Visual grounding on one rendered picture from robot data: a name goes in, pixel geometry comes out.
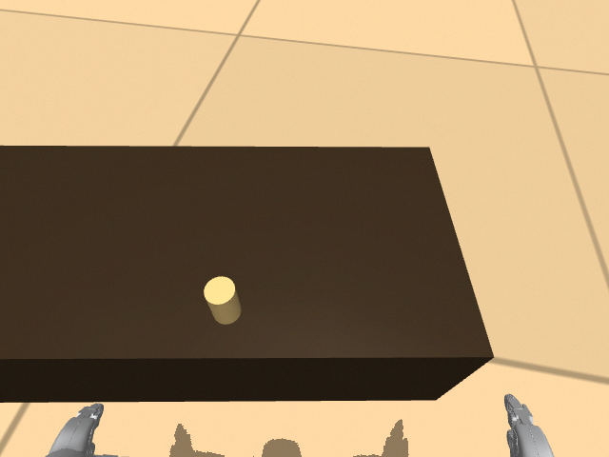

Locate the left robot hand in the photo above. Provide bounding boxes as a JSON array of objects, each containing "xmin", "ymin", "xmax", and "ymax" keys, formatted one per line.
[{"xmin": 49, "ymin": 403, "xmax": 118, "ymax": 457}]

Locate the can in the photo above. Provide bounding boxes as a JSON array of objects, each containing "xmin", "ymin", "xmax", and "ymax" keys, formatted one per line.
[{"xmin": 204, "ymin": 276, "xmax": 241, "ymax": 325}]

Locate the right robot hand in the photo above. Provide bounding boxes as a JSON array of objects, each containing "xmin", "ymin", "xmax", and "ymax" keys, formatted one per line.
[{"xmin": 504, "ymin": 394, "xmax": 554, "ymax": 457}]

